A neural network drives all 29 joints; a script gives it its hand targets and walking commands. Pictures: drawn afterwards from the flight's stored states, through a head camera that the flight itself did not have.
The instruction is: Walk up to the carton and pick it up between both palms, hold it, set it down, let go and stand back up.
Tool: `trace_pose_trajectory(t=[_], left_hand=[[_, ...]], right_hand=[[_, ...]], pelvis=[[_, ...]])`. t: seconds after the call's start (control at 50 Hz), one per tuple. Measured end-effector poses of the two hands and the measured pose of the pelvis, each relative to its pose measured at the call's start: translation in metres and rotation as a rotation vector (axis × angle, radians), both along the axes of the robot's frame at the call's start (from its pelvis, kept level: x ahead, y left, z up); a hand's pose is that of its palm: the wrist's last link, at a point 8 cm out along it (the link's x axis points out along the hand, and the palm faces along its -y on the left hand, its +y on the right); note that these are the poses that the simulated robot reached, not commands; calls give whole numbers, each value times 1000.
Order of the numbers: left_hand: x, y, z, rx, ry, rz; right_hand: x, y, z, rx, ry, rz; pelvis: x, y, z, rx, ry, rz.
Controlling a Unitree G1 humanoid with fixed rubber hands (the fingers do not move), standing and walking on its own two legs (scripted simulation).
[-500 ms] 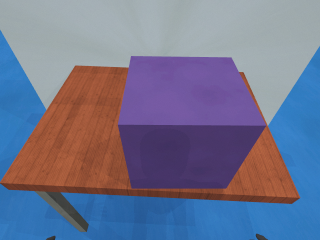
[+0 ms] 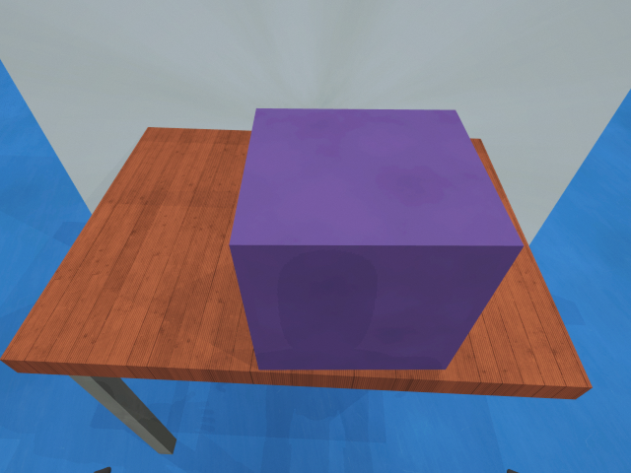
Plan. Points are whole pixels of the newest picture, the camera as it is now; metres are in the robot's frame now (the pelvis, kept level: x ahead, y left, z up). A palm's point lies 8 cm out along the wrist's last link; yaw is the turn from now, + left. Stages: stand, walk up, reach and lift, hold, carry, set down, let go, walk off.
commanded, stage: stand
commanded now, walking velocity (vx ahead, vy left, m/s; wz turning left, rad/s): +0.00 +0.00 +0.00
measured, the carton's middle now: (354, 243) +0.41 -0.02 +0.06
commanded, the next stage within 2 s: none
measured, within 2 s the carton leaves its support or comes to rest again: neither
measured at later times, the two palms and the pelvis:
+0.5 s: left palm out of the picture +0.06 +0.30 -0.10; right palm out of the picture +0.09 -0.27 -0.12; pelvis +0.00 +0.00 +0.00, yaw +0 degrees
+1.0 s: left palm out of the picture +0.05 +0.30 -0.10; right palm out of the picture +0.08 -0.27 -0.12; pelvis +0.00 +0.00 +0.00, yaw +0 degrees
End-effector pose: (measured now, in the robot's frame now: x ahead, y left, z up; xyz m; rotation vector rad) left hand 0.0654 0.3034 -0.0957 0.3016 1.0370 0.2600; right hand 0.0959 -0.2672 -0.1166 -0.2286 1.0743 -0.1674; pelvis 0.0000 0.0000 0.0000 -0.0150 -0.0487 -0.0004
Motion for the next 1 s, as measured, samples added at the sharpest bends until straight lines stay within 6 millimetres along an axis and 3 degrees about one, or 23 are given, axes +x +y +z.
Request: trace_pose_trajectory(t=[1.0], left_hand=[[-11,-2,-4,2,43,2]], right_hand=[[-12,-2,-5,0,47,-10]], pelvis=[[-2,-1,0,1,-1,0]])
